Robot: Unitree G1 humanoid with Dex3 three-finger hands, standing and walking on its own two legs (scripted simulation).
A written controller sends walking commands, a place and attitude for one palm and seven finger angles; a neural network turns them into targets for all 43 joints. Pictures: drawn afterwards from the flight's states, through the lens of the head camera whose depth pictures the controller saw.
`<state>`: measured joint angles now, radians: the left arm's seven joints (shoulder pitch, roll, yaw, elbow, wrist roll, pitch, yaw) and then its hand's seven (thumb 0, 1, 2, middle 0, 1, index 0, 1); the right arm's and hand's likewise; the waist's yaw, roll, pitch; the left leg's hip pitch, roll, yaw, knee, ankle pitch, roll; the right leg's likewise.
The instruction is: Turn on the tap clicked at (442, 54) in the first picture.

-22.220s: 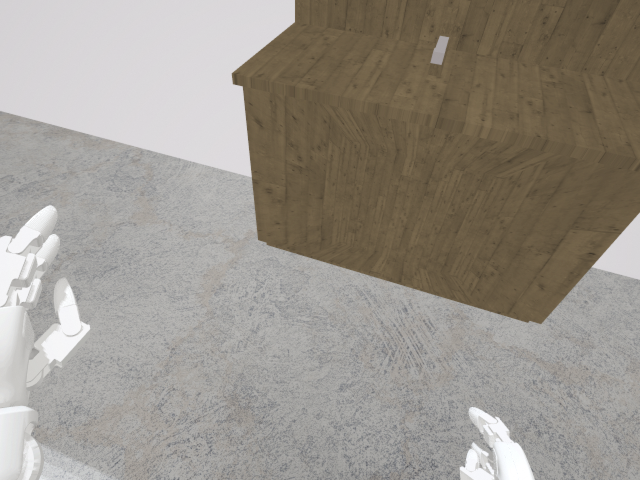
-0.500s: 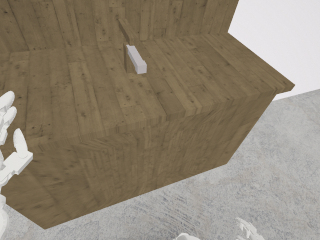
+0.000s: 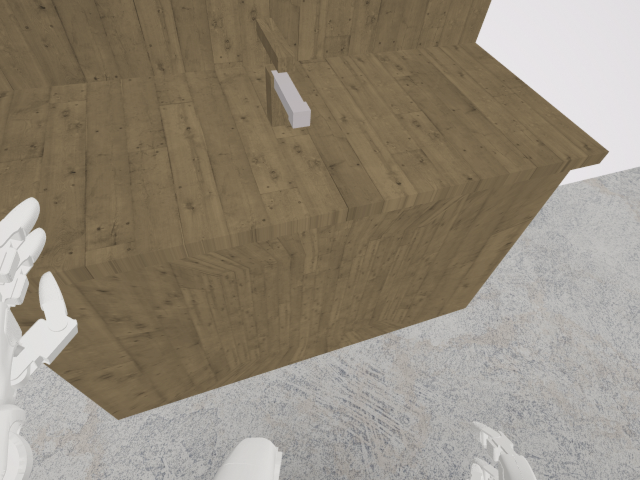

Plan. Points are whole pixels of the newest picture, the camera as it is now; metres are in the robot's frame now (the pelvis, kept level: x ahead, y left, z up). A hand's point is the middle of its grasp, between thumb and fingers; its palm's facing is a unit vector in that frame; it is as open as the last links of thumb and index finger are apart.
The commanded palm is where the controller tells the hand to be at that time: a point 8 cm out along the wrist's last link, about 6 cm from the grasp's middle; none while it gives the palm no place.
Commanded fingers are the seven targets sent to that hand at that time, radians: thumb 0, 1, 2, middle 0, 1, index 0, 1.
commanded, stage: come to a stop and stand still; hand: left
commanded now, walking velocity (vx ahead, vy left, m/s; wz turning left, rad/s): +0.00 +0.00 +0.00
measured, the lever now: (299, 115) +0.59 +0.10 +0.12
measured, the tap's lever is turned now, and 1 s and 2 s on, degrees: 0 0 0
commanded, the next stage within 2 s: look again from close up in 0.30 s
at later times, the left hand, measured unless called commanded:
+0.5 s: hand (53, 328) +0.20 +0.26 +0.15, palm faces +0.45 -0.82 -0.34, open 7.4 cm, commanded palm +0.14 +0.29 +0.19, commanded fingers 0.00 0.90 0.90 -0.20 -0.30 -0.20 -0.30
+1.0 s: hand (51, 287) +0.23 +0.28 +0.16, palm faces +0.45 -0.83 -0.34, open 7.4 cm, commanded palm +0.18 +0.30 +0.19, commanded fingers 0.00 0.90 0.90 -0.20 -0.30 -0.20 -0.30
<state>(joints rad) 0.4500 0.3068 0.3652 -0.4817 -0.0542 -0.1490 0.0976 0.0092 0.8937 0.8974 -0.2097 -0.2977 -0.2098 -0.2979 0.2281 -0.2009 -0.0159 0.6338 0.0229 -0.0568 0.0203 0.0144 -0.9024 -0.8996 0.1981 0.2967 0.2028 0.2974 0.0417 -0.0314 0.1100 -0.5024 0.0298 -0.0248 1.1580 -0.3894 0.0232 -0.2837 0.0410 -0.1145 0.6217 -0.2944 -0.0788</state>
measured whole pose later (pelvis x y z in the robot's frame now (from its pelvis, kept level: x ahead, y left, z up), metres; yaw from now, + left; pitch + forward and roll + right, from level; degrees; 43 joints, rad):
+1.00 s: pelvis +0.03 +0.02 +0.01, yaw +2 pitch -2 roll +1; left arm 0.44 0.34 0.32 -0.44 -0.06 -0.10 0.14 0.01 0.89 0.90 -0.21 -0.30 -0.21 -0.30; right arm 0.23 -0.18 0.02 0.60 0.02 -0.11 -0.04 0.01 -0.90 -0.90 0.20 0.30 0.20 0.30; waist 0.03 -0.03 0.03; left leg -0.18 0.02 0.02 0.50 -0.29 -0.02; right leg -0.24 0.01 -0.06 0.54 -0.27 -0.04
